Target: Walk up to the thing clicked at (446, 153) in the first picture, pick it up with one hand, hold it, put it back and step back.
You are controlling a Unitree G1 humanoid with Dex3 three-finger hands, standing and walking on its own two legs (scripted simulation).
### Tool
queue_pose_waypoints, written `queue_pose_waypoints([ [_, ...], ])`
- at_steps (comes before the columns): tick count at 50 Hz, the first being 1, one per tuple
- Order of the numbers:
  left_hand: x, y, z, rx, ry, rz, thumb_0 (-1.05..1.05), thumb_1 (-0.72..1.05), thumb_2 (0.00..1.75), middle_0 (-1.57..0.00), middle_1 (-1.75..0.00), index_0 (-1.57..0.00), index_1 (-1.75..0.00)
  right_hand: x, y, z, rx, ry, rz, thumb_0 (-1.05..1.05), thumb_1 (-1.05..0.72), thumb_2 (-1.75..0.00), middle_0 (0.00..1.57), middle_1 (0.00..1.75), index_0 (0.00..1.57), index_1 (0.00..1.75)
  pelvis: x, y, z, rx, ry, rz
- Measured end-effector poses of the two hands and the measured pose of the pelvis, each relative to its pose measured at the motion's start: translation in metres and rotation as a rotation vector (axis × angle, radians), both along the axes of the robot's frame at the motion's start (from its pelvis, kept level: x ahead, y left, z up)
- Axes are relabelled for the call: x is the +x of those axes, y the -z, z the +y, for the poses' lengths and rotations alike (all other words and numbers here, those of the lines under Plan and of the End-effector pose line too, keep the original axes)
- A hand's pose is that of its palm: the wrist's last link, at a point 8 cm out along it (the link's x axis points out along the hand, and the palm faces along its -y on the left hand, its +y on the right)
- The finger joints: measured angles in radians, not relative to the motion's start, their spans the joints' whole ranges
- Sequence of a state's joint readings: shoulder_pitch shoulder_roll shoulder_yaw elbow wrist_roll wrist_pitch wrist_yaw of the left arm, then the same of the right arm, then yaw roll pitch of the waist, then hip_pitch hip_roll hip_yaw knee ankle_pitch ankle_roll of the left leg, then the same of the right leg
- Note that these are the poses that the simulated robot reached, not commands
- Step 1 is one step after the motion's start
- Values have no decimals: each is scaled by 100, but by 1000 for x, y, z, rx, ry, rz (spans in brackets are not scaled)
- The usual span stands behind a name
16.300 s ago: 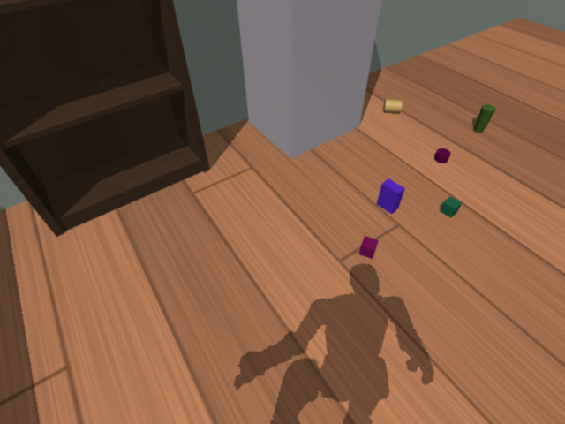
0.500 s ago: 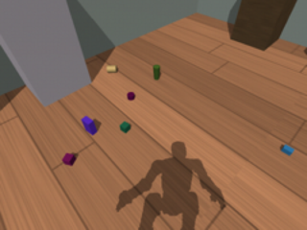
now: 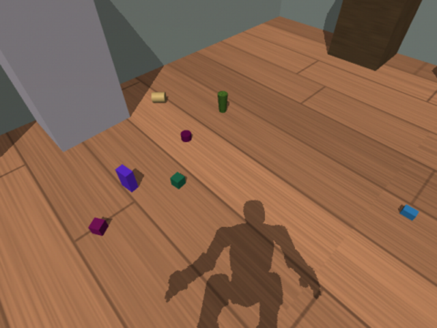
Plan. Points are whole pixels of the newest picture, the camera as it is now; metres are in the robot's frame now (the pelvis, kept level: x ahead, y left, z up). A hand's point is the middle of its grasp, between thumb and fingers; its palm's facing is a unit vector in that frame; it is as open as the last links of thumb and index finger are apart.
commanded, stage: stand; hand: left
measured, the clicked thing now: (186, 136) +1.46 +0.21 -0.76
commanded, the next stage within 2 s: walk up in 0.30 s
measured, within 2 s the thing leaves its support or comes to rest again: neither
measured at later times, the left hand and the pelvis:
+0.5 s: hand out of the picture +0.07 +0.29 -0.15, palm faces +0.06 -0.93 -0.36, open 7.4 cm; pelvis +0.03 +0.02 -0.01, yaw +2 degrees
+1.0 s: hand (85, 271) +0.31 +0.33 -0.15, palm faces -0.09 -0.94 -0.34, open 7.4 cm; pelvis +0.23 +0.05 -0.01, yaw -1 degrees
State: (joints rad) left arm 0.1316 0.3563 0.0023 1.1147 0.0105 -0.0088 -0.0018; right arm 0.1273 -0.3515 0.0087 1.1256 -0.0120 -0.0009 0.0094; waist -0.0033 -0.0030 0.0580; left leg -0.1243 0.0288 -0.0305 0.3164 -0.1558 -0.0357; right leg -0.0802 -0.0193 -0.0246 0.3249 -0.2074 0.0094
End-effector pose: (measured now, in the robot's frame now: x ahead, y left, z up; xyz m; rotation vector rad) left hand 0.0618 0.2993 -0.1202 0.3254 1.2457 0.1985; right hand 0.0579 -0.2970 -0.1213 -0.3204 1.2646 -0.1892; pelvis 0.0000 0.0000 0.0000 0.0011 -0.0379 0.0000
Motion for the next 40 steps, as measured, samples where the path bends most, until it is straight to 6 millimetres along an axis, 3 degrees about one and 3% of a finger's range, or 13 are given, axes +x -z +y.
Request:
queue_pose_waypoints([
  [16, 4, -1, -1, -6, 3, -13, 1, 90, 90, -20, -30, -20, -30, 6, -1, 0, 7, 0, -17, 1, -91, -90, 21, 30, 21, 30, 1, 0, -1, 0, -1, 3],
  [20, 5, -4, 8, -16, -20, -58, 1, 90, 90, -20, -30, -20, -30, 11, -3, -8, 7, -13, -32, 1, -90, -89, 21, 30, 21, 30, 11, 3, 0, -3, -15, 14],
  [24, -3, -6, 30, 7, -64, -78, 1, 90, 90, -21, -30, -20, -30, 33, -6, -13, -33, -52, -13, 1, -90, -90, 21, 30, 21, 30, 24, 7, 12, -9, -37, 6],
  [29, -13, 3, 69, 25, -106, 7, 1, 90, 90, -20, -30, -20, -30, 84, -16, 3, -62, -96, -74, 1, -91, -90, 20, 30, 21, 30, 54, 14, 35, -32, -49, -8],
  [33, 10, 23, 97, 35, -94, 67, 1, 90, 90, -20, -30, -20, -30, 113, -18, 19, -96, -81, -160, 1, -91, -90, 20, 30, 21, 30, 82, 27, 53, 7, -28, -16],
  [40, 102, 10, 91, -22, -11, -18, 1, 90, 90, -20, -30, -20, -30, 122, -29, 39, -69, -18, -123, 0, -90, -89, 21, 30, 21, 30, 131, 9, 64, 6, -11, -20],
])
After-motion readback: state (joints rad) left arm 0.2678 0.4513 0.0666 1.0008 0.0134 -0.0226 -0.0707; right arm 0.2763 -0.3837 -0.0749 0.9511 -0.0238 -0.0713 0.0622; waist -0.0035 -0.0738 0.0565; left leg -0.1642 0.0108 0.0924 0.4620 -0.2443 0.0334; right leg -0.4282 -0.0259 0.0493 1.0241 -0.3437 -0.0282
